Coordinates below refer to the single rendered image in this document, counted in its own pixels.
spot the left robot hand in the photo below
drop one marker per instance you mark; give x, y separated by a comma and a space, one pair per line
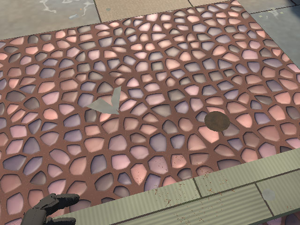
47, 206

